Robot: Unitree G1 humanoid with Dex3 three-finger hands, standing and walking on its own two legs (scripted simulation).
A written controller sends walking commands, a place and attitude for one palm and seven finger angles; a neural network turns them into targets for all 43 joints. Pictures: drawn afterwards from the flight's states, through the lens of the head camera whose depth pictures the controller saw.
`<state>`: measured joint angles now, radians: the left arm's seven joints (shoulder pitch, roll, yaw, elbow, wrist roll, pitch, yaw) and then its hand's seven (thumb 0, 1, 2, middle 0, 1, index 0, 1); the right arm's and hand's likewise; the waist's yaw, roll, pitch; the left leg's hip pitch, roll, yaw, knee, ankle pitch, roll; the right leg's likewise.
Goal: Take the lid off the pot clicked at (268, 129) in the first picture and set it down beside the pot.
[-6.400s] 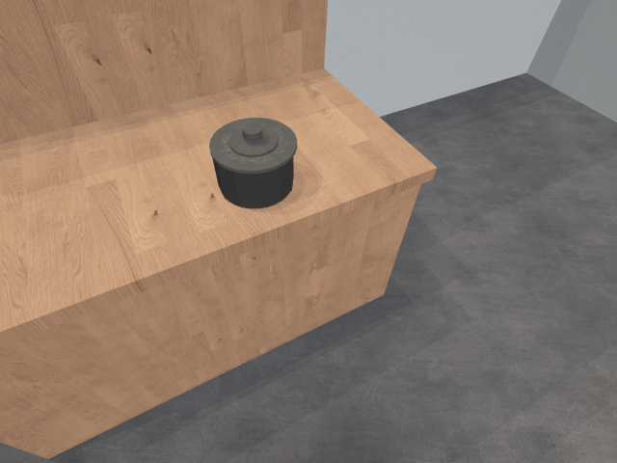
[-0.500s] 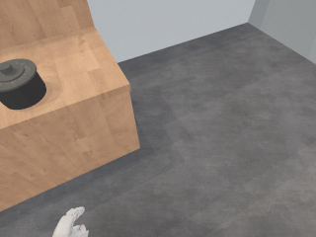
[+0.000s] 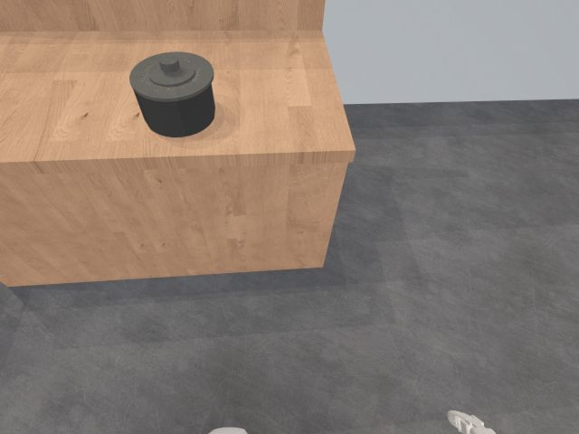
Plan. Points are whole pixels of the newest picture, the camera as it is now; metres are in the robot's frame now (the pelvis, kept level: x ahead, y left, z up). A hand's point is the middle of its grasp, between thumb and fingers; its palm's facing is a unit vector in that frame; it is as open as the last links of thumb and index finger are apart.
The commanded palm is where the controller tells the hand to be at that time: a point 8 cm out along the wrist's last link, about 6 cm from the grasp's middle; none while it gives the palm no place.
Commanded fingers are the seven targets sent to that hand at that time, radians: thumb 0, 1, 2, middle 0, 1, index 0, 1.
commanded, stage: turn to face it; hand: left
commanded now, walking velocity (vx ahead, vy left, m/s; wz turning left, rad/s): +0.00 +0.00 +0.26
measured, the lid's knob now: (169, 63) +0.79 +0.35 +0.03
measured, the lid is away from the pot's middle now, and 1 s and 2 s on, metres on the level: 0.00 0.00 0.00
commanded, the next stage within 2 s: take the last steps up to it in 0.12 s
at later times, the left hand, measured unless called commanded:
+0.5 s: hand out of the picture +0.09 +0.22 -0.14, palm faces +0.09 -0.97 -0.25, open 7.4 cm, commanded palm none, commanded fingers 0.00 0.90 0.90 -0.20 -0.30 -0.20 -0.30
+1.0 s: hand out of the picture +0.05 +0.20 -0.17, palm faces +0.29 -0.94 -0.18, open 7.4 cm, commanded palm none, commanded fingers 0.00 0.90 0.90 -0.20 -0.30 -0.20 -0.30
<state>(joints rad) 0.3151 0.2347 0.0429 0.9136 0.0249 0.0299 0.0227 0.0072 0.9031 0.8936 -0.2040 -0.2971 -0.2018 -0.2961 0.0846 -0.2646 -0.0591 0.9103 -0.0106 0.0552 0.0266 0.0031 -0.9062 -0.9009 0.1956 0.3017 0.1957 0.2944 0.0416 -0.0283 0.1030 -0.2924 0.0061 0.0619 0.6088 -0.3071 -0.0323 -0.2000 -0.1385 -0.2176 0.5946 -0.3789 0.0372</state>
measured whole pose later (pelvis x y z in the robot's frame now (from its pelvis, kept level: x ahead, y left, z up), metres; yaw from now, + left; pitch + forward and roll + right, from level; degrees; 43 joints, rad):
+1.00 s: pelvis +0.20 +0.08 -0.01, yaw +11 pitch +1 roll +0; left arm 0.49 0.11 0.02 1.15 0.02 -0.05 0.02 0.01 0.90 0.89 -0.20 -0.30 -0.20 -0.30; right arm 0.14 -0.20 -0.04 1.00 -0.03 -0.05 0.03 0.00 -0.91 -0.90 0.20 0.30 0.20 0.29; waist 0.05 0.01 0.07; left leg -0.42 0.02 0.10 0.58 -0.19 0.03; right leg 0.00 -0.12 -0.13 0.56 -0.49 0.05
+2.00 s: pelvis +0.30 +0.17 +0.00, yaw +7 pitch +0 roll +1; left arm 0.32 0.19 0.02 1.00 0.03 0.04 0.03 0.01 0.91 0.89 -0.20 -0.30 -0.20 -0.30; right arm 0.27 -0.19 -0.03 0.93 -0.02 0.03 -0.01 0.00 -0.92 -0.90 0.20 0.30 0.20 0.29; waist 0.02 0.02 -0.01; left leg -0.28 -0.03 0.13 0.59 -0.32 0.06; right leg -0.33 -0.05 -0.01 0.64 -0.34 -0.01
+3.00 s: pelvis +0.35 +0.16 +0.01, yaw +8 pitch +0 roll +1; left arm 0.29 0.14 -0.03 1.10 0.01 -0.01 0.04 0.01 0.92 0.89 -0.20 -0.30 -0.20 -0.30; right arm 0.29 -0.14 0.01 1.13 -0.01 -0.03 -0.03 0.00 -0.91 -0.90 0.20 0.30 0.20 0.29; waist 0.00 0.01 0.03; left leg -0.13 -0.01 0.09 0.40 -0.27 0.02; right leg -0.17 -0.01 -0.05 0.44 -0.28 -0.02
